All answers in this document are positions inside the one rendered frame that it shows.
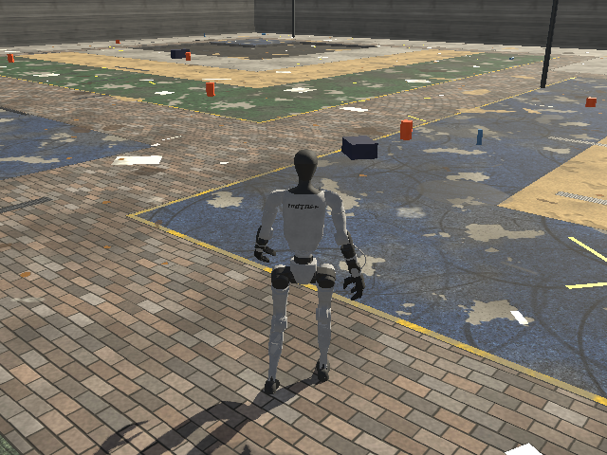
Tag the robot left hand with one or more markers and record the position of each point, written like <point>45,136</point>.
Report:
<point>260,257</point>

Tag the robot left upper arm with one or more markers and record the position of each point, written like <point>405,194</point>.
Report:
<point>274,200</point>

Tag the left robot forearm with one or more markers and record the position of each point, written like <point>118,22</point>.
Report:
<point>260,244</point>

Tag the robot head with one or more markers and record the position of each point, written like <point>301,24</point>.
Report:
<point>305,162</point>

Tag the right robot forearm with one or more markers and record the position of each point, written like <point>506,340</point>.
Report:
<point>350,257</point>

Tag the robot right upper arm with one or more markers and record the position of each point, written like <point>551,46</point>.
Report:
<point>334,201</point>

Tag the right robot shin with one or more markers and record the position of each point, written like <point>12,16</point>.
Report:
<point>324,337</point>

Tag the robot right hand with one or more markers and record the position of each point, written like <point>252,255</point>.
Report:
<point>360,285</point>

